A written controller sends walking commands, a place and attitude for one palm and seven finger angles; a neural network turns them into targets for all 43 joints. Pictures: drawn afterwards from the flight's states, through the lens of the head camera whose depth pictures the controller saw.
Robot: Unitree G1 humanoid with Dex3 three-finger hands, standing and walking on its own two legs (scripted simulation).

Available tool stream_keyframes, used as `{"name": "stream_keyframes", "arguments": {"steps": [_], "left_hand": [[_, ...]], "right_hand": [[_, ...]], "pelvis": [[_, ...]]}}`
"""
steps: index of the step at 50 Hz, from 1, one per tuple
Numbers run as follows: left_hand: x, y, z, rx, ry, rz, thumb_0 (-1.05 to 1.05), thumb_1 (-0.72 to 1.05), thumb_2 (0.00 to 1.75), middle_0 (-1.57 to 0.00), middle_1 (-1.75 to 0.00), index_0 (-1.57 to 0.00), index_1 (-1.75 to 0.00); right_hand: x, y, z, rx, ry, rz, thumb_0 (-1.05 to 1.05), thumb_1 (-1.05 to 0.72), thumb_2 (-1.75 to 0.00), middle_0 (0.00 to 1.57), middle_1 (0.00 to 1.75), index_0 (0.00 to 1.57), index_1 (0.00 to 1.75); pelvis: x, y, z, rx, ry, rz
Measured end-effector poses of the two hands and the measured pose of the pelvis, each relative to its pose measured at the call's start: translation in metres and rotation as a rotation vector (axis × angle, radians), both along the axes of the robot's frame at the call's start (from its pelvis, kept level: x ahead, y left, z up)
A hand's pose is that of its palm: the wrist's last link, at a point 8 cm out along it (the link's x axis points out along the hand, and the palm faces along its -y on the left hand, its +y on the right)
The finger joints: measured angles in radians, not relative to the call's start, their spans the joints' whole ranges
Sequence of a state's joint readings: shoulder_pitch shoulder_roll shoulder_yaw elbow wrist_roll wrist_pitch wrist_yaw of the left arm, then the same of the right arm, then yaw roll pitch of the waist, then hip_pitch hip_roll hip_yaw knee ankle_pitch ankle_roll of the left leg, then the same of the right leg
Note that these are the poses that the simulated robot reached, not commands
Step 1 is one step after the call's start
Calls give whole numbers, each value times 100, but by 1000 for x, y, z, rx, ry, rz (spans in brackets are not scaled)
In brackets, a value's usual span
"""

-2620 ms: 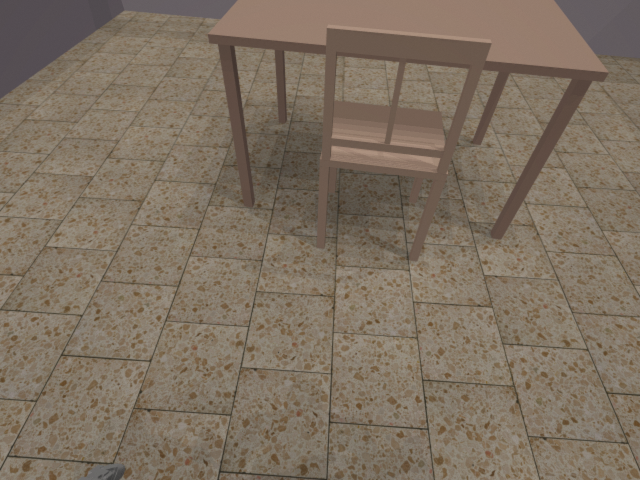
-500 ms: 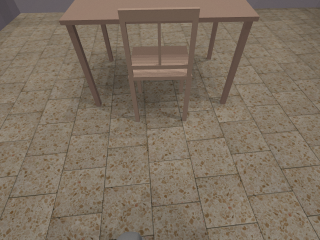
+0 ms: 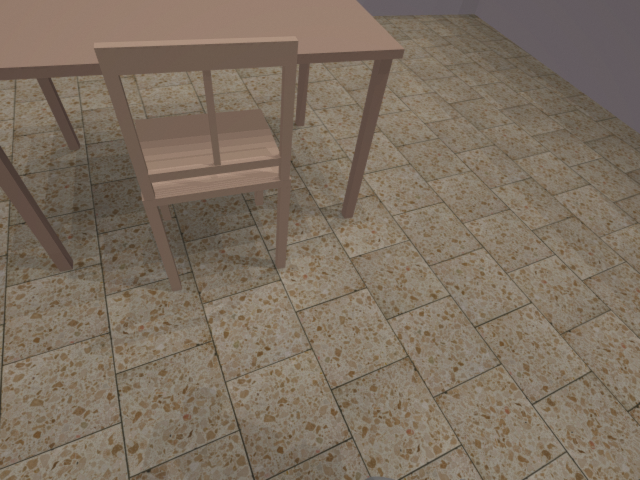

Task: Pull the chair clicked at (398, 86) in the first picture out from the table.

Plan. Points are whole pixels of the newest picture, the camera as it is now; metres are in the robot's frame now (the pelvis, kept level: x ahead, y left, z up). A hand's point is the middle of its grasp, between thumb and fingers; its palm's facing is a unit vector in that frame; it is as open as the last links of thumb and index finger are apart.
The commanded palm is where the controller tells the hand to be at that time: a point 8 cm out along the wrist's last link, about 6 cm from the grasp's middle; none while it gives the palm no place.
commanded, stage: walk to a spot facing it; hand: left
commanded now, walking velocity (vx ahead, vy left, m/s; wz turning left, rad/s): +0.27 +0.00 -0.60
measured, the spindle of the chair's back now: (212, 121) +0.87 +0.35 -0.09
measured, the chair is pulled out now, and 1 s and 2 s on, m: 0.00 0.00 0.00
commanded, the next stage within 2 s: none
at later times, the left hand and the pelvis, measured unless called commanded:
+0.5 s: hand (264, 342) +0.36 +0.12 -0.18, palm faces -0.34 -0.92 -0.18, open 7.4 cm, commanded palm none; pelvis +0.17 +0.00 -0.02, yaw -17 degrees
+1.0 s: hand (207, 313) +0.40 +0.23 -0.17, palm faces -0.46 -0.86 -0.21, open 7.4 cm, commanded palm none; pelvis +0.24 +0.06 +0.00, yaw -35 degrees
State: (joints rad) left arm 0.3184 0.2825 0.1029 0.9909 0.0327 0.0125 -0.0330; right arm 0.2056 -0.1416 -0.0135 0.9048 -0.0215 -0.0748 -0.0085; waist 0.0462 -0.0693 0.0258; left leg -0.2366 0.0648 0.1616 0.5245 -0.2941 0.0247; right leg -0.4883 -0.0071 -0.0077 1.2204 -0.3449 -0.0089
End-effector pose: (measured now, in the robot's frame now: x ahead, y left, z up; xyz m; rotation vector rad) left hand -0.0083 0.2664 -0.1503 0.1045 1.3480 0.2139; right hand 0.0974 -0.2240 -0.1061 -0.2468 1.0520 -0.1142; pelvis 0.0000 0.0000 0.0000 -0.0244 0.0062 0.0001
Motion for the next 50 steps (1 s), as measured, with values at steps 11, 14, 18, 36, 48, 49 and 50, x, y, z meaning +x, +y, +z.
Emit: {"name": "stream_keyframes", "arguments": {"steps": [11,14,18,36,48,49,50], "left_hand": [[244,-11,21,-18,-242,-287,0,92,90,-19,-30,-19,-30],[296,-39,17,-44,-262,-370,0,92,90,-19,-30,-19,-30],[354,-80,6,-68,-295,-465,0,91,90,-19,-30,-19,-30],[381,-41,9,1,-145,-492,0,91,90,-20,-30,-20,-30],[418,12,7,4,-65,-566,1,91,90,-19,-30,-19,-30],[420,12,8,4,-55,-580,1,91,90,-19,-30,-19,-30],[423,11,9,5,-46,-594,1,91,90,-19,-30,-19,-30]], "right_hand": [[-110,11,-7,-14,385,-335,1,-92,-89,20,30,20,30],[-128,23,-11,20,484,-410,1,-91,-89,20,30,20,30],[-132,34,-24,79,579,-495,1,-91,-89,20,30,20,30],[132,-7,-23,47,-1,-444,1,-90,-89,20,30,20,30],[128,27,8,-28,-17,-555,1,-90,-89,21,30,21,30],[122,29,8,-26,-6,-577,1,-90,-89,21,30,21,30],[114,32,8,-23,5,-601,1,-90,-89,21,30,21,30]], "pelvis": [[77,20,3,-3,-1,-139],[100,17,-3,0,0,-176],[133,4,-18,11,-1,-219],[207,26,-10,28,4,-415],[242,62,1,-6,-5,-580],[243,63,3,-10,-4,-594],[245,64,4,-13,-3,-608]]}}
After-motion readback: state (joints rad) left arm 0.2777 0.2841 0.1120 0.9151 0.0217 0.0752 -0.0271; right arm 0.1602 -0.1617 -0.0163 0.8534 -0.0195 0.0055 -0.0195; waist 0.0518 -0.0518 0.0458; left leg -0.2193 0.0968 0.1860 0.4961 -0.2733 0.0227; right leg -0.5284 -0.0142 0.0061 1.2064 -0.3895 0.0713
